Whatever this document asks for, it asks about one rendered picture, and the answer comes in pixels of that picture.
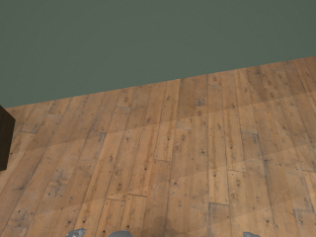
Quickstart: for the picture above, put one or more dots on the cupboard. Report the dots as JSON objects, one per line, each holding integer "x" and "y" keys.
{"x": 7, "y": 125}

